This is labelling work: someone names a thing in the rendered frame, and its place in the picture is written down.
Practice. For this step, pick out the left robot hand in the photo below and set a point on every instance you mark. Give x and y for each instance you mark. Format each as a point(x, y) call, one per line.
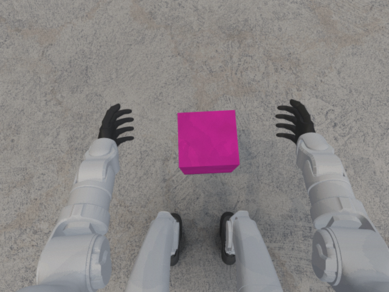
point(109, 125)

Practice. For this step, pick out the right robot thigh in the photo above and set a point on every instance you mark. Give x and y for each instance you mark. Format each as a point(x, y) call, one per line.
point(255, 271)

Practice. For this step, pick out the right robot hand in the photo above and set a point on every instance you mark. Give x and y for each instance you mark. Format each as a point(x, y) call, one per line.
point(301, 120)

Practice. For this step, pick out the left robot thigh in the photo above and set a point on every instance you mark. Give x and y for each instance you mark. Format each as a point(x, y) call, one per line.
point(151, 270)

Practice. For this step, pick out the right robot forearm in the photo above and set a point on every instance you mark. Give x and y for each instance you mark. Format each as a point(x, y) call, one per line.
point(332, 198)

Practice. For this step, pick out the left robot forearm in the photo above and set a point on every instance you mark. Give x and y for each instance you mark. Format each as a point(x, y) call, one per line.
point(87, 208)

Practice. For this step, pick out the robot left upper arm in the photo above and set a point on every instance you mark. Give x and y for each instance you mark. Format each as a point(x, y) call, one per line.
point(74, 263)

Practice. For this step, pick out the carton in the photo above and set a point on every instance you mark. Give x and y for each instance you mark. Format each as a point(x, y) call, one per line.
point(207, 142)

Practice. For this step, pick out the robot right upper arm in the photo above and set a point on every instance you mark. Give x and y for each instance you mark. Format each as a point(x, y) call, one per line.
point(351, 260)

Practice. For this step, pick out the robot thigh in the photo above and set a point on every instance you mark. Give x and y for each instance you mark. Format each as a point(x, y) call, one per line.
point(255, 271)
point(151, 270)

